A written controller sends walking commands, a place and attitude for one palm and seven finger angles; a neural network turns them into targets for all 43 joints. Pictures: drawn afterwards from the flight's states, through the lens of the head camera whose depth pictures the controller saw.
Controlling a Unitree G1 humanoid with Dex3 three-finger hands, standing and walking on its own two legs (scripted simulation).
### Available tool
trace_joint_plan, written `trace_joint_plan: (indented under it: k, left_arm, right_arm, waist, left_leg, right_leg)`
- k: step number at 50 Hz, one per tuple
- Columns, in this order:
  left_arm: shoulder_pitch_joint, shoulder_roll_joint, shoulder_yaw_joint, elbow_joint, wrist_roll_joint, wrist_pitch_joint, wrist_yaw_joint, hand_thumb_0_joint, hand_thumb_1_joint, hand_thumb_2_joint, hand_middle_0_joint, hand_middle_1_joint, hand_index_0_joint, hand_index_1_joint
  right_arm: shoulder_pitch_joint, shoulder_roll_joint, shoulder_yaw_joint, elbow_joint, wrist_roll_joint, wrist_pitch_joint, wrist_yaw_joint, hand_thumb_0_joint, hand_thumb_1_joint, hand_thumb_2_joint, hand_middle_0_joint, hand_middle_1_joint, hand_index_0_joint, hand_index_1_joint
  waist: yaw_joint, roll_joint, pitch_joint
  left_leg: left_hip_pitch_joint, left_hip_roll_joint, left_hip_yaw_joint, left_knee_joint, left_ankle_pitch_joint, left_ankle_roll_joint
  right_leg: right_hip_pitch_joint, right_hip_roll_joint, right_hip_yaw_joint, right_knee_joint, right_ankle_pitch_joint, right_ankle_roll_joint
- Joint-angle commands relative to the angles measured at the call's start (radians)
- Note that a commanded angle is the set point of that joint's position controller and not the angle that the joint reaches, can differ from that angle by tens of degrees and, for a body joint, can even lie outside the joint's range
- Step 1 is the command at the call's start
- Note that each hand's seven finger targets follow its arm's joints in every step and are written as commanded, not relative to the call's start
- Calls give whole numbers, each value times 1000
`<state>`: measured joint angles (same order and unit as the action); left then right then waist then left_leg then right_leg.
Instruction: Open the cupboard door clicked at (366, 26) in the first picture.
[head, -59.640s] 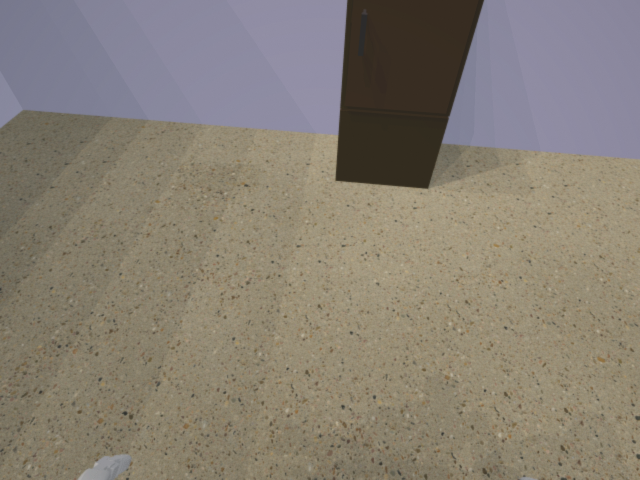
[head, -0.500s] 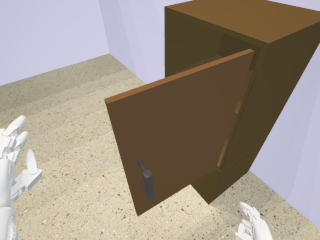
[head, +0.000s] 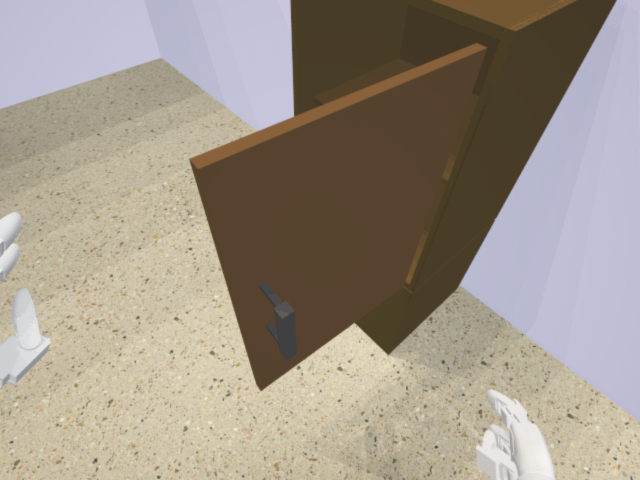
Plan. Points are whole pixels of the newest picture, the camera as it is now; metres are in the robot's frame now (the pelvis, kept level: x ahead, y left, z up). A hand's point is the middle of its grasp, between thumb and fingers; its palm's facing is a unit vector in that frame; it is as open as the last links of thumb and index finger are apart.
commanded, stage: step back with the hand held close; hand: left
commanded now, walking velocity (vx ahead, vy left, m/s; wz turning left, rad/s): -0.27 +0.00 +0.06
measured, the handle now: (278, 322) +0.34 +0.08 -0.05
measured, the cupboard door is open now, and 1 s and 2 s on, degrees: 86 86 86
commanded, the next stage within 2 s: stop stepping back and stand still in 0.70 s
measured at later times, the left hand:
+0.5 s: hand out of the picture +0.09 +0.27 +0.16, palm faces +0.52 -0.75 -0.40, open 7.5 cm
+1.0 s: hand out of the picture -0.02 +0.23 +0.19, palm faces +0.46 -0.77 -0.44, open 7.5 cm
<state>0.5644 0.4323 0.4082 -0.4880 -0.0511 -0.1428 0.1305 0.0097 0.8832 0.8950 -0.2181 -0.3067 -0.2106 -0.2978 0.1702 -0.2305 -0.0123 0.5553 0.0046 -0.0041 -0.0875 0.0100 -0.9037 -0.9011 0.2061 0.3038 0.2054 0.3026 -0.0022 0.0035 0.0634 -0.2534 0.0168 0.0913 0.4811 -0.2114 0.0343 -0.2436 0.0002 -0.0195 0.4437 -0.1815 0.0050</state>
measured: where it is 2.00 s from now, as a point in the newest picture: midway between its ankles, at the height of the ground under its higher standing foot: outside the picture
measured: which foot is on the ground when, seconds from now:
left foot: down 0.00-0.84, up 0.86-0.98, down 1.00-1.00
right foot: down 0.00-0.52, up 0.54-0.82, down 0.84-1.00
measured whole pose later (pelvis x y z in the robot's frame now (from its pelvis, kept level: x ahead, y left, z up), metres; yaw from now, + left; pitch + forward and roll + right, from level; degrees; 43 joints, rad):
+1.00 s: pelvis -0.21 -0.03 -0.01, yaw -2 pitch +1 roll +0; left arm 0.55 0.45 0.47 -0.60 -0.05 -0.23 0.15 0.01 0.88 0.90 -0.22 -0.31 -0.21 -0.30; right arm 0.21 -0.18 0.05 0.66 0.00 -0.12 -0.05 0.01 -0.90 -0.90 0.21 0.30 0.21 0.30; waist 0.03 -0.07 -0.04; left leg -0.43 -0.02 0.08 0.65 -0.12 0.02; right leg -0.08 0.03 0.00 0.60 -0.45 -0.03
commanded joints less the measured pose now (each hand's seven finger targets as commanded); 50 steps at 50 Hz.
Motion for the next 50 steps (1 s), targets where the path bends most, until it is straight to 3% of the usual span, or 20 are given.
trace_joint_plan:
  k: [1, 7, 11, 14, 18, 22, 24, 26, 27, 30, 32, 38, 40, 41, 42, 44, 46, 48, 49, 50]
  left_arm:
    - [8, 167, 149, -226, 3, -77, 34, 0, 900, 900, -200, -300, -200, -300]
    - [-32, 141, 157, -222, 33, -102, 40, 0, 900, 900, -200, -300, -200, -300]
    - [-87, 129, 154, -214, 51, -116, 37, 0, 900, 900, -200, -300, -200, -300]
    - [-96, 131, 151, -225, 48, -128, 36, 0, 900, 900, -200, -300, -200, -300]
    - [-167, 163, 142, -291, 41, -138, 45, 0, 900, 900, -200, -300, -200, -300]
    - [-171, 172, 123, -263, 30, -133, 62, 0, 900, 900, -200, -300, -200, -300]
    - [-129, 179, 147, -259, 22, -138, 64, 0, 900, 900, -200, -300, -200, -300]
    - [-114, 178, 194, -303, 28, -148, 59, 0, 900, 900, -200, -300, -200, -300]
    - [-153, 213, 224, -308, 40, -147, 62, 0, 900, 900, -200, -300, -200, -300]
    - [-79, 204, 227, -277, 7, -150, 62, 0, 900, 900, -200, -300, -200, -300]
    - [1, 160, 185, -263, -12, -124, 63, 0, 900, 900, -200, -300, -200, -300]
    - [-129, 181, 145, -339, -29, -139, 52, 0, 900, 900, -200, -300, -200, -300]
    - [-169, 198, 156, -341, -29, -162, 46, 0, 900, 900, -200, -300, -200, -300]
    - [-180, 242, 178, -336, -18, -169, 48, 0, 900, 900, -200, -300, -200, -300]
    - [-188, 308, 211, -348, -6, -174, 54, 0, 900, 900, -200, -300, -200, -300]
    - [-188, 318, 233, -334, 11, -181, 61, 0, 900, 900, -200, -300, -200, -300]
    - [-86, 232, 209, -262, 8, -130, 46, 0, 900, 900, -200, -300, -200, -300]
    - [-67, 192, 184, -215, -8, -113, 40, 0, 900, 900, -200, -300, -200, -300]
    - [-73, 172, 168, -201, -15, -110, 37, 0, 900, 900, -200, -300, -200, -300]
    - [-109, 180, 158, -208, -12, -108, 36, 0, 900, 900, -200, -300, -200, -300]
  right_arm:
    - [-88, -121, -40, -175, 2, -59, -6, 0, -900, -900, 200, 300, 200, 300]
    - [-72, -139, -41, -177, -4, -95, -8, 0, -900, -900, 200, 300, 200, 300]
    - [-59, -141, -46, -168, -4, -119, -6, 0, -900, -900, 200, 300, 200, 300]
    - [-45, -128, -45, -157, -5, -136, -1, 0, -900, -900, 200, 300, 200, 300]
    - [-31, -126, -52, -123, -16, -141, 4, 0, -900, -900, 200, 300, 200, 300]
    - [-15, -99, -34, -85, -12, -124, 11, 0, -900, -900, 200, 300, 200, 300]
    - [-29, -112, -35, -95, -10, -116, 4, 0, -900, -900, 200, 300, 200, 300]
    - [-80, -142, -40, -128, -19, -134, 0, 0, -900, -900, 200, 300, 200, 300]
    - [-64, -93, -43, -116, -28, -148, 2, 0, -900, -900, 200, 300, 200, 300]
    - [-85, -101, -75, -85, -15, -180, 25, 0, -900, -900, 200, 300, 200, 300]
    - [-93, -99, -76, -82, 2, -181, 43, 0, -900, -900, 200, 300, 200, 300]
    - [-64, -90, -46, -27, -24, -202, 35, 0, -900, -900, 200, 300, 200, 300]
    - [-56, -68, -43, -12, -25, -194, 41, 0, -900, -900, 200, 300, 200, 300]
    - [-43, -59, -37, 1, -15, -184, 39, 0, -900, -900, 200, 300, 200, 300]
    - [-96, -71, -30, -19, -11, -177, 32, 0, -900, -900, 200, 300, 200, 300]
    - [-81, -55, -5, -40, -14, -185, 37, 0, -900, -900, 200, 300, 200, 300]
    - [-91, -71, -10, -78, 10, -168, 19, 0, -900, -900, 200, 300, 200, 300]
    - [-73, -79, -1, -52, 13, -167, 9, 0, -900, -900, 200, 300, 200, 300]
    - [-47, -89, -2, -48, 17, -170, 8, 0, -900, -900, 200, 300, 200, 300]
    - [-21, -116, -11, -47, 11, -171, 18, 0, -900, -900, 200, 300, 200, 300]
  waist:
    - [17, 94, -198]
    - [14, 155, -100]
    - [9, 139, -82]
    - [0, 66, -91]
    - [-11, -47, -70]
    - [-30, -142, -110]
    - [-27, 12, -96]
    - [1, 406, -121]
    - [-7, 345, -131]
    - [23, 121, -219]
    - [28, 211, -235]
    - [4, 276, -247]
    - [15, 130, -267]
    - [12, -74, -213]
    - [37, -212, -131]
    - [29, -175, -242]
    - [9, -184, -213]
    - [-31, 5, -219]
    - [-38, 127, -261]
    - [-35, 236, -290]
  left_leg:
    - [-90, 89, -126, -105, 122, 13]
    - [-467, 163, -214, -247, -403, 72]
    - [-553, 187, -242, -240, -521, 87]
    - [-469, 129, -214, -150, -484, 64]
    - [-174, 4, -118, 139, -373, -7]
    - [47, -33, -84, 261, -199, -29]
    - [-43, 41, -197, 53, -308, 1]
    - [-483, 316, -551, -395, -711, 119]
    - [-528, 360, -577, -445, -621, 143]
    - [-205, 287, -361, -274, -315, 94]
    - [-197, 244, -236, -299, -339, 52]
    - [-23, 231, -186, -376, -242, -38]
    - [93, 170, -111, -123, -41, -91]
    - [104, 76, -68, 164, -13, -103]
    - [-53, -11, -60, 408, -147, -98]
    - [-282, -27, -72, 512, -178, -81]
    - [-243, -36, -30, 321, -74, -35]
    - [44, -84, 20, 72, 133, 3]
    - [220, -8, -62, 16, 410, 39]
    - [317, 149, -237, 11, 659, 118]
  right_leg:
    - [163, -33, 67, 44, 251, 1]
    - [308, 18, 41, 212, 57, 17]
    - [320, 37, 45, 274, -6, 18]
    - [215, 15, 104, 183, -41, -5]
    - [-197, -118, 300, -133, -437, -81]
    - [-371, -185, 230, -162, -348, -85]
    - [-327, -90, 140, -21, -357, -38]
    - [48, 117, 7, 585, -267, 25]
    - [67, 121, 54, 848, -289, 17]
    - [-93, 97, 65, 823, -322, 7]
    - [-37, 108, -20, 757, -344, 1]
    - [55, 108, -70, 169, -447, -41]
    - [-3, -18, 77, -201, -344, -96]
    - [-148, -189, 316, -300, -229, -144]
    - [-210, -331, 436, -318, -22, -159]
    - [99, -318, 268, -88, 590, -167]
    - [215, -203, 132, 70, 862, -89]
    - [78, -155, 51, 201, 755, -37]
    - [-7, -87, 23, 315, 619, 19]
    - [-126, -7, 12, 486, 92, 50]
